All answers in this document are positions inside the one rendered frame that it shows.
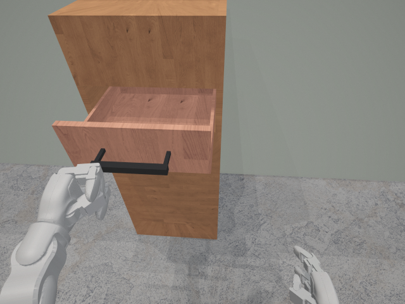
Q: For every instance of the handle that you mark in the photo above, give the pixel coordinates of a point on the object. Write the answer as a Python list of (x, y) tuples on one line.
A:
[(133, 168)]

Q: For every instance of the drawer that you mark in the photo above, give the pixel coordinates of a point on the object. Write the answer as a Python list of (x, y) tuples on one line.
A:
[(139, 124)]

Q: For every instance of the cabinet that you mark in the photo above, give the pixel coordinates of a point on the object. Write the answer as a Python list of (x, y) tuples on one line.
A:
[(152, 43)]

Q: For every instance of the right robot hand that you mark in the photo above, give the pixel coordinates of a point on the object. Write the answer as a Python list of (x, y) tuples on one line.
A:
[(318, 287)]

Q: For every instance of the robot left forearm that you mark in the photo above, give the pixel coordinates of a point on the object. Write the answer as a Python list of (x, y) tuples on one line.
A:
[(35, 265)]

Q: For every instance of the left robot hand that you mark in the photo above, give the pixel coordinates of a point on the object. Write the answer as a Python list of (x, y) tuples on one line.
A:
[(64, 202)]

